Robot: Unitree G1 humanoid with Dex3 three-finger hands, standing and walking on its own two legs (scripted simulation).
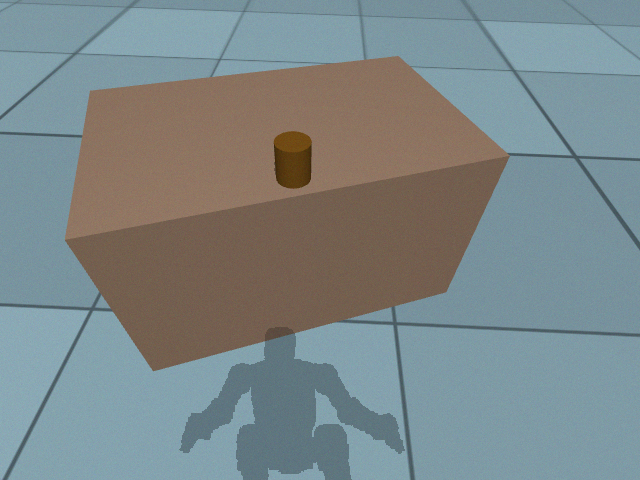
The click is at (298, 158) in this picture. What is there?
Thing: squat round
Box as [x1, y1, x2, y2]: [274, 131, 311, 188]
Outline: 290,131 281,133 274,139 275,168 277,181 283,186 295,188 305,185 310,179 311,141 310,138 303,133
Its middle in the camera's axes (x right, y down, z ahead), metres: -0.05 -0.20 +0.93
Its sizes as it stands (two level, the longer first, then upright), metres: 0.089 0.089 0.105
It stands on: a support 0.65 m high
